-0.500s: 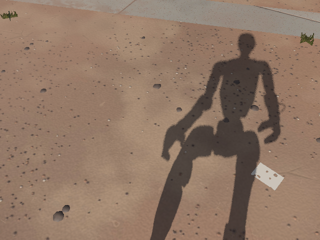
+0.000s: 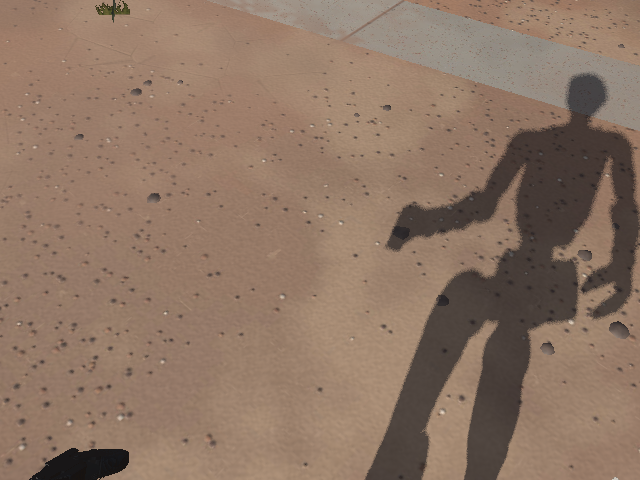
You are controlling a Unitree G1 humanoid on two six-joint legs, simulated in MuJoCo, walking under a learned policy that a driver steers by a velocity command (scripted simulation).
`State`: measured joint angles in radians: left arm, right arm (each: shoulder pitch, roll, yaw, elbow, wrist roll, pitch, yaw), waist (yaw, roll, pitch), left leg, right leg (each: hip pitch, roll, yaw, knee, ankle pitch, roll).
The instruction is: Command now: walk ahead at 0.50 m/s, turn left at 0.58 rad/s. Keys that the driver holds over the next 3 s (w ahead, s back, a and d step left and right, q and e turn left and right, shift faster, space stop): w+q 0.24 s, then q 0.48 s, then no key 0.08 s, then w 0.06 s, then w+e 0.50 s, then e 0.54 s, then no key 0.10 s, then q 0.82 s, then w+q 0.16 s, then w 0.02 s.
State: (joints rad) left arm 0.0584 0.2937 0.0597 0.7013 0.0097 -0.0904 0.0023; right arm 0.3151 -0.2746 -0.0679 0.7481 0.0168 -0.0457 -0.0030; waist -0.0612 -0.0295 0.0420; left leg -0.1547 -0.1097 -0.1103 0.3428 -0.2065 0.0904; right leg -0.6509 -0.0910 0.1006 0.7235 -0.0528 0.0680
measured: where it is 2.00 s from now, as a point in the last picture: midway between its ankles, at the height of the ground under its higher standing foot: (253, 398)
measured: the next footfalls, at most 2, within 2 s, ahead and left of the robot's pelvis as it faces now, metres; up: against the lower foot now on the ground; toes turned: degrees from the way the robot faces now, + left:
right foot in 0.16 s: +0.29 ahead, -0.15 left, +0.00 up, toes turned +10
left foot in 0.64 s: +0.39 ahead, +0.13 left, +0.00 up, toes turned +25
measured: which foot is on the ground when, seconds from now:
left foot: down 0.00-0.16, up 0.18-0.62, down 0.64-1.00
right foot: up 0.00-0.14, down 0.16-0.64, up 0.66-1.00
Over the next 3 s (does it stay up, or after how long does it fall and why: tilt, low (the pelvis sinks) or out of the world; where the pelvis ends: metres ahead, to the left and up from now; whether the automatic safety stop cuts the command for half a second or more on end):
stays up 0.66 0.16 0.00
